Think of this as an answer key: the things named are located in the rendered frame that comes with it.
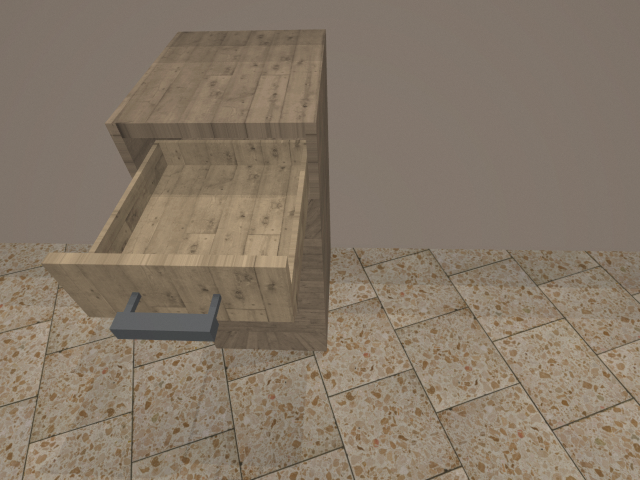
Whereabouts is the cabinet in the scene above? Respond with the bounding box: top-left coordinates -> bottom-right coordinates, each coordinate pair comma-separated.
105,29 -> 331,351

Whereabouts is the drawer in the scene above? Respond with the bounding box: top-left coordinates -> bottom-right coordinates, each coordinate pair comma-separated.
41,140 -> 309,322

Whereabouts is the handle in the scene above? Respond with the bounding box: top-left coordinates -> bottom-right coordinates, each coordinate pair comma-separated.
109,292 -> 221,342

